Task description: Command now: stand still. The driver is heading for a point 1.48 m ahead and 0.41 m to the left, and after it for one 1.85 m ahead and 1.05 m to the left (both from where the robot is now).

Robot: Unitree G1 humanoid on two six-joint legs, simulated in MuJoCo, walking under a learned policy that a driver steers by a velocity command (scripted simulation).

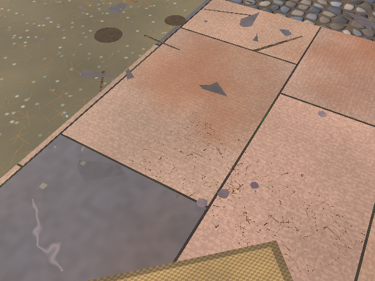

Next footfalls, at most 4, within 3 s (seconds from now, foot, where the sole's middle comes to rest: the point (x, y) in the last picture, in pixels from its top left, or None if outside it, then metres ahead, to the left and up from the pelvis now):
2.54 left None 0.46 0.11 -0.77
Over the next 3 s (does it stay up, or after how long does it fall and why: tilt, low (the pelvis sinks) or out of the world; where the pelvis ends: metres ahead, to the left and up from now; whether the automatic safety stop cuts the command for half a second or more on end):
stays up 0.53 0.02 0.01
